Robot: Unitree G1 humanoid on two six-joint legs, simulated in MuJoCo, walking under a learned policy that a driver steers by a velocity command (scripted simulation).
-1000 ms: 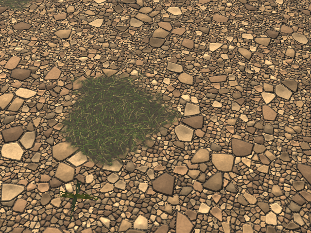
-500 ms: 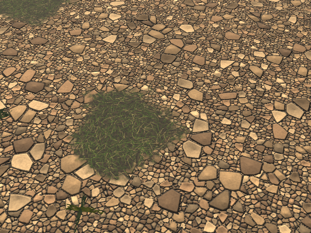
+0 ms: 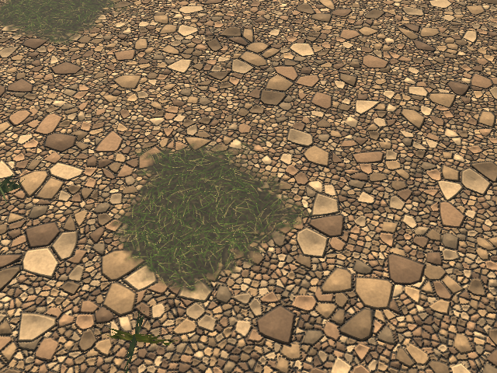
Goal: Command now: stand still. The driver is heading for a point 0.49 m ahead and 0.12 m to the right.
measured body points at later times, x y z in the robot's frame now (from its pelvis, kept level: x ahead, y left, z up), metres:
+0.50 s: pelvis +0.02 +0.00 +0.00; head +0.01 +0.00 +0.45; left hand +0.00 +0.23 -0.17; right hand -0.02 -0.22 -0.16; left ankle -0.03 +0.11 -0.74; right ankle +0.03 -0.11 -0.74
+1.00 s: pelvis +0.21 -0.05 -0.01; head +0.23 -0.06 +0.44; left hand +0.08 +0.16 -0.14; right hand +0.35 -0.27 -0.15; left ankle +0.34 +0.06 -0.70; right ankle +0.07 -0.11 -0.74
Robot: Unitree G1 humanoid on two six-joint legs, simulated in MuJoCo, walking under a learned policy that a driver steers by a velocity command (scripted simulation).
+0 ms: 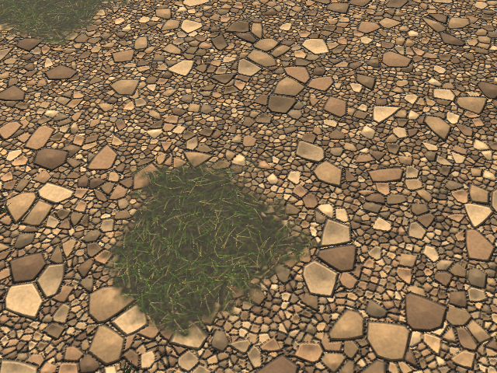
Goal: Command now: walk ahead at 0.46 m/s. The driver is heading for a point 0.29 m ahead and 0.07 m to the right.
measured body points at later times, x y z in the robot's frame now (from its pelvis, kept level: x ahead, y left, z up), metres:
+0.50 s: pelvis +0.19 +0.02 +0.00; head +0.20 +0.02 +0.45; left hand +0.23 +0.23 -0.16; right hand +0.16 -0.20 -0.15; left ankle +0.21 +0.07 -0.74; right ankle +0.22 -0.12 -0.72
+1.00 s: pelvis +0.23 -0.01 +0.01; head +0.24 -0.01 +0.46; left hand +0.21 +0.20 -0.16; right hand +0.21 -0.22 -0.15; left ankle +0.21 +0.07 -0.74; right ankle +0.22 -0.11 -0.74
